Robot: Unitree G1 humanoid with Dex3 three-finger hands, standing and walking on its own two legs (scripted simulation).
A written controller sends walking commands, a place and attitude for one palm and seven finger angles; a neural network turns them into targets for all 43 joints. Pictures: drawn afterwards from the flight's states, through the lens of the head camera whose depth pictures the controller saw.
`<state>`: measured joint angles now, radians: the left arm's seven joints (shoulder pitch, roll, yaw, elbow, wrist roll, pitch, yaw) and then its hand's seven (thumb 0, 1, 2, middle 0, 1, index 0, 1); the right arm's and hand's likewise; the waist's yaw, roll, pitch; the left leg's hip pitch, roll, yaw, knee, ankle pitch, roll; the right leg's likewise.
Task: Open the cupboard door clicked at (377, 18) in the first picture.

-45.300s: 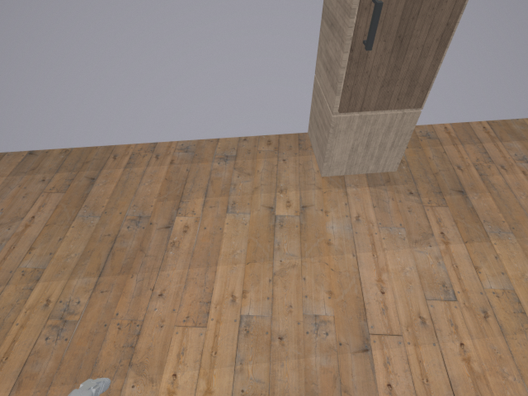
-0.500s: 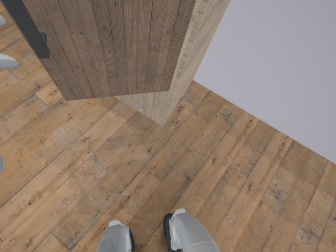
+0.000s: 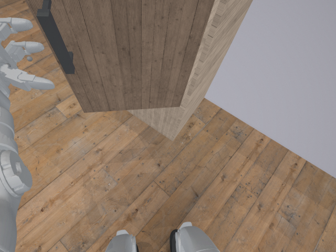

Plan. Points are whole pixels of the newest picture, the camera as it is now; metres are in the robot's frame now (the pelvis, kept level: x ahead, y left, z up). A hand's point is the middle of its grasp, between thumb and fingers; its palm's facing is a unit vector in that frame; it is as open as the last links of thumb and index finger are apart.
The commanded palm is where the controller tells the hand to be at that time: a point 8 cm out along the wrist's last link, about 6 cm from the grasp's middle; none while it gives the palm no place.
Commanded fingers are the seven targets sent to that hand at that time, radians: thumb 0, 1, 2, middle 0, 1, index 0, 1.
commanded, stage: move the hooked fingers beside the handle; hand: left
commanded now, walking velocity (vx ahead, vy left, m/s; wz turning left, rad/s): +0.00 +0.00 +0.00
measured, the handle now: (59, 39) +0.58 +0.20 +0.09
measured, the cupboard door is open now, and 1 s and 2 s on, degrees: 42 42 42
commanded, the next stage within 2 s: slide the fingers in behind the handle in 0.18 s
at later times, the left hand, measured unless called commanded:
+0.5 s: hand (32, 60) +0.51 +0.24 +0.09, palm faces +0.02 -1.00 +0.00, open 14.0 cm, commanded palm +0.50 +0.28 +0.08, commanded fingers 0.00 -0.50 0.30 -0.30 -1.20 -0.30 -1.20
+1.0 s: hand (46, 57) +0.53 +0.22 +0.08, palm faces +0.03 -1.00 +0.01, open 14.0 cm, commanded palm +0.51 +0.25 +0.08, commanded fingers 0.00 -0.50 0.30 -0.30 -1.20 -0.30 -1.20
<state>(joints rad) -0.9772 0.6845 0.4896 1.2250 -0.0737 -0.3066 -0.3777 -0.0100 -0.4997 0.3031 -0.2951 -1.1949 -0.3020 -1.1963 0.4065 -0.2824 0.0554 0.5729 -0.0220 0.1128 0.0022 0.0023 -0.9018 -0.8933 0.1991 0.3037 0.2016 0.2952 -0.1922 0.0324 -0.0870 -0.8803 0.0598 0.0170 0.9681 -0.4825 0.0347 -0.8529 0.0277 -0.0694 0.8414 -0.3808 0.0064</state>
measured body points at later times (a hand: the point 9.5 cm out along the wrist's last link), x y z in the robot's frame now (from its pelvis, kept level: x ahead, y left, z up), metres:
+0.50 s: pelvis -0.02 -0.01 -0.01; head +0.14 +0.02 +0.41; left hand +0.51 +0.30 +0.09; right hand -0.06 -0.28 -0.10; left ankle -0.02 +0.09 -0.68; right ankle +0.00 -0.13 -0.68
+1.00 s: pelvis -0.01 +0.00 +0.00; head +0.15 +0.03 +0.42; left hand +0.52 +0.28 +0.09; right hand -0.04 -0.25 -0.10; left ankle -0.02 +0.09 -0.68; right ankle +0.00 -0.13 -0.68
